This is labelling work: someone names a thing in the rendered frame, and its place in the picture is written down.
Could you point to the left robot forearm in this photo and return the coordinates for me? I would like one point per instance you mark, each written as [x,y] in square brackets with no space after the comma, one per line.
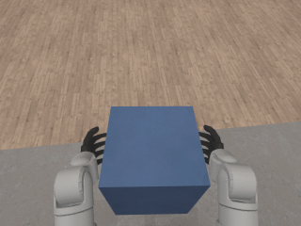
[73,191]

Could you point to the robot left hand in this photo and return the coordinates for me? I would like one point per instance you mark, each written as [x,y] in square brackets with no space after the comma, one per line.
[89,146]

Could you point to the carton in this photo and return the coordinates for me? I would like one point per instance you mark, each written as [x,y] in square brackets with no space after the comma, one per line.
[153,162]

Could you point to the right robot forearm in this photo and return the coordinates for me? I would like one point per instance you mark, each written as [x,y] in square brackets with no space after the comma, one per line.
[237,190]

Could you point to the robot right hand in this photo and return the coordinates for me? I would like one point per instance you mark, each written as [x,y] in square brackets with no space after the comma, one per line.
[214,144]

